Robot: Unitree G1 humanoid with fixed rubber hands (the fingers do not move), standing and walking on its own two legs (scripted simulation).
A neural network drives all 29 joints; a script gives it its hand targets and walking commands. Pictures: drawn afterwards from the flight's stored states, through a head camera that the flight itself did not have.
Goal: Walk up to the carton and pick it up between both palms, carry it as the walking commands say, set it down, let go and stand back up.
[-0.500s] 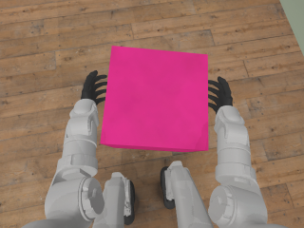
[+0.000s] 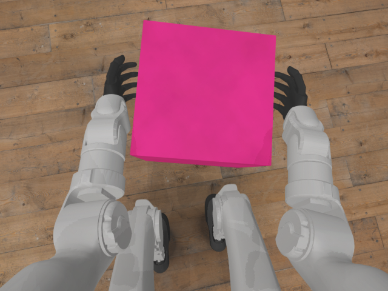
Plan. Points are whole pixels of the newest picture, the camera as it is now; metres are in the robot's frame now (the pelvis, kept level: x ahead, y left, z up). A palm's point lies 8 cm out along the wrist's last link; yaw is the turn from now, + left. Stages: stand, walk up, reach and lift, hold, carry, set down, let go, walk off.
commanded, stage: set down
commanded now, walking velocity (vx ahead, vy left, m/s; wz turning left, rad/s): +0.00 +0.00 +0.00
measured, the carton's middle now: (200, 108) +0.49 -0.08 -0.18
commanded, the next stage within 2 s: none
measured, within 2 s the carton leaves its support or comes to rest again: rests again in 1.28 s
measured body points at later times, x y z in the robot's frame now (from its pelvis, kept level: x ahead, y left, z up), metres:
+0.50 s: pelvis -0.01 -0.01 -0.07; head +0.30 -0.04 +0.26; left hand +0.53 +0.08 -0.17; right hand +0.47 -0.26 -0.17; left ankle +0.08 +0.10 -0.51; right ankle +0.12 -0.12 -0.51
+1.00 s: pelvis -0.01 -0.01 -0.13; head +0.33 -0.05 +0.16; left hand +0.56 +0.07 -0.26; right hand +0.50 -0.28 -0.26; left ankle +0.08 +0.10 -0.51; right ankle +0.12 -0.12 -0.51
